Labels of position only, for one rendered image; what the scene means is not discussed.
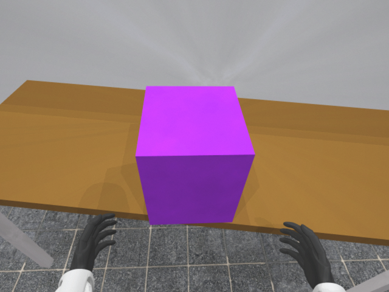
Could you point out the carton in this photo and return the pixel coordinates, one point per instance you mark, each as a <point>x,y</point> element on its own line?
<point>193,154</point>

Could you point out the right robot hand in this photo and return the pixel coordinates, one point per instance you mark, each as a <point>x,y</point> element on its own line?
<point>311,257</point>

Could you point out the table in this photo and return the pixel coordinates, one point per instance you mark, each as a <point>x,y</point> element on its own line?
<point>72,148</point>

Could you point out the left robot forearm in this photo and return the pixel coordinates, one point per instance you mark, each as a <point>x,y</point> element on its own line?
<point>76,280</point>

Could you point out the left robot hand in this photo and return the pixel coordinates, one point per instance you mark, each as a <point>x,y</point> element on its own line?
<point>88,246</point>

